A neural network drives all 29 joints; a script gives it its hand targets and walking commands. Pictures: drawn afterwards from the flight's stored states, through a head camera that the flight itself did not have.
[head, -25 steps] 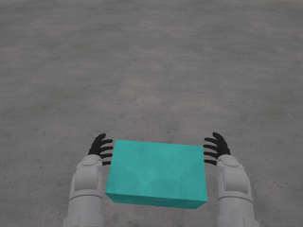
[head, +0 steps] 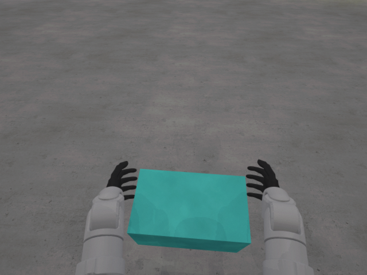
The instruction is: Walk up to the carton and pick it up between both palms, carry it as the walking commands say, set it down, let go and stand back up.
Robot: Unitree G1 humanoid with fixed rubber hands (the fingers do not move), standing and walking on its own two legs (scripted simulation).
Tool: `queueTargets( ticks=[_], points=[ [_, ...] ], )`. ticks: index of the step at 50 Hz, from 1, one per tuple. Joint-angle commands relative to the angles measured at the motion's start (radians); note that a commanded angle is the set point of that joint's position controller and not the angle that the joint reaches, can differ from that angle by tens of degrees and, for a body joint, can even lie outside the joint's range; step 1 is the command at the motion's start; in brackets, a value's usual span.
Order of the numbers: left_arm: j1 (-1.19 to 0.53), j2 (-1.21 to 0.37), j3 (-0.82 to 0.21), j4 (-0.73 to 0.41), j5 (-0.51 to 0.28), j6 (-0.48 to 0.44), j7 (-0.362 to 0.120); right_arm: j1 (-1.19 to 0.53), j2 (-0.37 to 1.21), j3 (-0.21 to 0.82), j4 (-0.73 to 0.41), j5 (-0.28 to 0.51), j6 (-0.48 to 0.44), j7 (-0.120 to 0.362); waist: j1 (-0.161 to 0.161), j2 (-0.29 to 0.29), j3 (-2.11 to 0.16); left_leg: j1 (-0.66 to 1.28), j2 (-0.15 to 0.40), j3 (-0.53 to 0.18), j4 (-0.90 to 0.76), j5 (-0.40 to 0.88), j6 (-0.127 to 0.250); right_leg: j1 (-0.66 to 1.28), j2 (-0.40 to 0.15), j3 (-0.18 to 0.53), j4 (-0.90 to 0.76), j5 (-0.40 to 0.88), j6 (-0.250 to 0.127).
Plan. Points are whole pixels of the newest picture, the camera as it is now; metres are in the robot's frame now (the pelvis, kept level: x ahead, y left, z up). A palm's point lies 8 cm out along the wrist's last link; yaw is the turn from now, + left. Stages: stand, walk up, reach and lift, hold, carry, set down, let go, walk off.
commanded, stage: hold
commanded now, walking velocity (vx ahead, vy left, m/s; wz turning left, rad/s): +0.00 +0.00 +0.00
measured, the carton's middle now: (189, 211) +0.29 +0.00 -0.05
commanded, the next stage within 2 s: carry in 0.54 s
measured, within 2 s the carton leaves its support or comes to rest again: neither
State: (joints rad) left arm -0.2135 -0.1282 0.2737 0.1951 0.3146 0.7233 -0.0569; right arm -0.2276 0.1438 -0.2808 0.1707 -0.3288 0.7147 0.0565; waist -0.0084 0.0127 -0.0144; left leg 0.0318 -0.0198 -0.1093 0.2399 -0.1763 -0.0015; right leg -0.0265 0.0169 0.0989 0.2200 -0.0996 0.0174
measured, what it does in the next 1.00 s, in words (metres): shifts its weight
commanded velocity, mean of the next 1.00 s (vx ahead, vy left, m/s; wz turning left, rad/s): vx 0.00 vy -0.10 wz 0.00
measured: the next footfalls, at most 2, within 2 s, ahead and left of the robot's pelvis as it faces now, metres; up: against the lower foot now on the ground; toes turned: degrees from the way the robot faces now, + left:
right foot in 1.16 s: +0.04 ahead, -0.21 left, +0.00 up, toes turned -10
left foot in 1.42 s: -0.02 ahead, -0.04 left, +0.00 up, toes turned +7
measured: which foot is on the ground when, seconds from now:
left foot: down 0.00-1.00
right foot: down 0.00-0.98, up 1.00-1.00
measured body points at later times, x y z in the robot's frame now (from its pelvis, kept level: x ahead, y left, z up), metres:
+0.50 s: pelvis +0.00 +0.00 +0.00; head -0.04 +0.00 +0.45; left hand +0.29 +0.17 +0.04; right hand +0.29 -0.18 +0.04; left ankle -0.02 +0.12 -0.75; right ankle +0.02 -0.13 -0.75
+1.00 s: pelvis -0.01 -0.05 -0.03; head -0.01 -0.04 +0.42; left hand +0.28 +0.10 +0.06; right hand +0.26 -0.24 +0.07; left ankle -0.03 +0.08 -0.75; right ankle +0.02 -0.13 -0.75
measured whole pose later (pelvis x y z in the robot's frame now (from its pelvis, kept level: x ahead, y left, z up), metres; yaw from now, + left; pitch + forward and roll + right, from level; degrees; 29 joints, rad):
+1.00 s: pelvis -0.01 -0.05 -0.03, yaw -2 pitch +6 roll +0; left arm -0.09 -0.13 0.13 -0.43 0.11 1.10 0.13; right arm -0.13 0.13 -0.14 -0.41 -0.09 1.07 -0.17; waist -0.04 -0.02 -0.11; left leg -0.39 0.05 0.05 0.65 -0.33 -0.02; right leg -0.49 0.06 -0.03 0.68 -0.28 -0.06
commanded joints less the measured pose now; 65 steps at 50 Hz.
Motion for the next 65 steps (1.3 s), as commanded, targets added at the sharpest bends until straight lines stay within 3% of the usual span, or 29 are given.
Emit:
queueTargets(
  ticks=[1,26,27,30,32,35,37,39,41,43,45,47,48,49,50,51,52,53,55,57,58,59,60,61,63,65],
  points=[
    [-0.519,-0.769,-0.558,-0.043,-0.275,-0.042,-0.260,-0.412,0.810,0.566,0.033,0.260,-0.010,0.266,-0.001,-0.002,-0.182,-0.082,-0.089,0.066,-0.048,0.158,-0.015,0.141,0.094,-0.074,0.005,0.164,0.008],
    [-0.510,-0.771,-0.568,-0.051,-0.278,-0.043,-0.247,-0.400,0.793,0.570,0.021,0.260,-0.012,0.265,0.001,-0.004,-0.180,-0.079,-0.087,0.062,-0.046,0.170,-0.013,0.139,0.091,-0.069,0.008,0.165,0.004],
    [-0.545,-0.774,-0.599,-0.044,-0.321,-0.040,-0.257,-0.411,0.807,0.572,0.024,0.289,-0.019,0.265,0.006,-0.003,-0.279,-0.144,0.140,0.023,0.120,0.058,-0.016,-0.025,-0.127,-0.063,0.190,0.050,-0.004],
    [-0.564,-0.810,-0.610,-0.028,-0.339,-0.033,-0.256,-0.455,0.823,0.625,0.034,0.330,-0.008,0.265,0.008,0.036,-0.236,-0.251,0.198,-0.055,0.154,-0.007,0.012,-0.191,-0.102,-0.031,0.249,-0.014,-0.015],
    [-0.615,-0.838,-0.669,-0.089,-0.385,-0.010,-0.249,-0.460,0.832,0.651,-0.020,0.353,0.010,0.250,0.003,0.067,-0.232,-0.280,0.239,-0.117,0.153,0.001,0.046,-0.260,-0.078,-0.036,0.325,-0.006,-0.012],
    [-0.608,-0.876,-0.757,-0.200,-0.453,0.044,-0.230,-0.437,0.831,0.704,-0.139,0.393,0.056,0.214,-0.005,0.123,-0.284,-0.245,0.306,-0.155,0.206,0.211,0.097,-0.345,-0.059,-0.054,0.417,-0.029,-0.014],
    [-0.563,-0.895,-0.808,-0.282,-0.498,0.093,-0.213,-0.414,0.845,0.752,-0.221,0.429,0.102,0.188,-0.003,0.114,-0.321,-0.240,0.293,-0.109,0.278,0.284,0.087,-0.340,-0.065,-0.058,0.386,0.007,-0.032],
    [-0.529,-0.899,-0.845,-0.378,-0.531,0.146,-0.189,-0.388,0.864,0.795,-0.292,0.475,0.159,0.166,-0.010,0.048,-0.357,-0.296,0.232,-0.033,0.375,0.231,0.041,-0.269,-0.091,-0.029,0.381,0.215,-0.060],
    [-0.495,-0.878,-0.854,-0.452,-0.540,0.202,-0.161,-0.389,0.883,0.834,-0.356,0.528,0.222,0.152,-0.011,-0.086,-0.385,-0.382,0.143,0.059,0.505,0.063,-0.009,-0.190,-0.157,0.070,0.331,0.419,-0.096],
    [-0.423,-0.865,-0.843,-0.519,-0.537,0.260,-0.123,-0.377,0.885,0.881,-0.435,0.581,0.287,0.139,-0.006,-0.190,-0.366,-0.457,0.050,0.154,0.546,-0.312,-0.035,-0.160,-0.230,0.148,0.261,0.502,-0.159],
    [-0.351,-0.863,-0.830,-0.586,-0.534,0.313,-0.089,-0.352,0.881,0.913,-0.518,0.617,0.342,0.115,-0.001,-0.150,-0.364,-0.452,0.043,0.185,0.516,-0.340,-0.026,-0.163,-0.234,0.123,0.259,0.447,-0.183],
    [-0.315,-0.861,-0.841,-0.672,-0.546,0.355,-0.057,-0.332,0.889,0.933,-0.607,0.645,0.384,0.094,-0.007,-0.111,-0.396,-0.350,0.070,0.173,0.393,-0.186,-0.008,-0.226,-0.190,0.057,0.304,0.378,-0.159],
    [-0.304,-0.851,-0.849,-0.710,-0.553,0.375,-0.041,-0.307,0.884,0.933,-0.639,0.653,0.405,0.083,-0.014,-0.073,-0.413,-0.249,0.121,0.124,0.309,-0.076,0.003,-0.301,-0.157,0.016,0.361,0.335,-0.133],
    [-0.292,-0.839,-0.862,-0.748,-0.562,0.397,-0.032,-0.270,0.867,0.919,-0.649,0.646,0.422,0.073,-0.015,0.062,-0.404,-0.184,0.259,-0.041,0.261,0.151,0.039,-0.407,-0.088,-0.050,0.457,0.185,-0.079],
    [-0.299,-0.820,-0.870,-0.784,-0.569,0.417,-0.023,-0.229,0.850,0.893,-0.647,0.639,0.439,0.064,-0.014,0.286,-0.392,-0.134,0.449,-0.244,0.224,0.461,0.124,-0.547,-0.025,-0.108,0.589,-0.168,-0.029],
    [-0.305,-0.805,-0.875,-0.794,-0.575,0.435,-0.017,-0.224,0.839,0.888,-0.659,0.635,0.455,0.053,-0.007,0.306,-0.373,-0.099,0.529,-0.288,0.210,0.612,0.192,-0.618,-0.033,-0.118,0.672,-0.407,-0.015],
    [-0.295,-0.803,-0.882,-0.800,-0.585,0.448,-0.013,-0.210,0.830,0.888,-0.680,0.626,0.467,0.046,-0.006,0.206,-0.351,-0.095,0.519,-0.235,0.221,0.630,0.193,-0.616,-0.075,-0.103,0.694,-0.386,-0.009],
    [-0.290,-0.806,-0.887,-0.808,-0.598,0.459,-0.014,-0.198,0.829,0.887,-0.689,0.614,0.476,0.038,-0.006,0.160,-0.323,-0.133,0.476,-0.159,0.229,0.555,0.163,-0.583,-0.088,-0.105,0.636,-0.352,-0.008],
    [-0.293,-0.805,-0.889,-0.821,-0.624,0.473,-0.013,-0.190,0.827,0.873,-0.706,0.601,0.490,0.023,-0.002,0.183,-0.290,-0.243,0.372,-0.003,0.255,0.461,0.092,-0.449,-0.036,-0.184,0.467,-0.290,-0.018],
    [-0.261,-0.790,-0.878,-0.807,-0.630,0.493,-0.008,-0.161,0.794,0.854,-0.707,0.593,0.508,0.011,0.007,0.165,-0.298,-0.309,0.300,0.080,0.312,0.321,0.045,-0.292,0.019,-0.271,0.278,-0.194,-0.025],
    [-0.251,-0.776,-0.869,-0.794,-0.628,0.503,-0.007,-0.143,0.775,0.839,-0.694,0.583,0.517,0.006,0.007,0.111,-0.307,-0.340,0.274,0.109,0.381,0.233,0.016,-0.220,-0.019,-0.222,0.204,-0.136,-0.030],
    [-0.259,-0.759,-0.862,-0.781,-0.625,0.512,-0.008,-0.120,0.759,0.825,-0.681,0.569,0.523,0.000,-0.002,-0.008,-0.302,-0.450,0.232,0.146,0.464,0.065,-0.024,-0.133,-0.127,-0.102,0.189,0.065,-0.051],
    [-0.252,-0.746,-0.848,-0.758,-0.605,0.517,-0.008,-0.137,0.739,0.823,-0.695,0.565,0.534,0.000,-0.003,-0.214,-0.280,-0.591,0.145,0.247,0.572,-0.302,-0.074,-0.123,-0.294,0.077,0.208,0.341,-0.130],
    [-0.247,-0.774,-0.845,-0.759,-0.603,0.521,-0.008,-0.196,0.748,0.834,-0.711,0.582,0.541,0.004,0.013,-0.250,-0.289,-0.569,0.123,0.233,0.714,-0.499,-0.065,-0.172,-0.327,0.103,0.187,0.414,-0.186],
    [-0.253,-0.811,-0.835,-0.763,-0.593,0.522,-0.009,-0.236,0.791,0.857,-0.714,0.607,0.545,0.019,0.016,-0.142,-0.287,-0.550,0.120,0.202,0.793,-0.443,-0.028,-0.222,-0.294,0.028,0.172,0.246,-0.220],
    [-0.264,-0.841,-0.834,-0.772,-0.588,0.514,-0.008,-0.238,0.826,0.870,-0.713,0.621,0.542,0.027,0.015,-0.137,-0.284,-0.523,0.116,0.215,0.719,-0.368,-0.006,-0.234,-0.243,-0.043,0.189,0.188,-0.217]
  ],
)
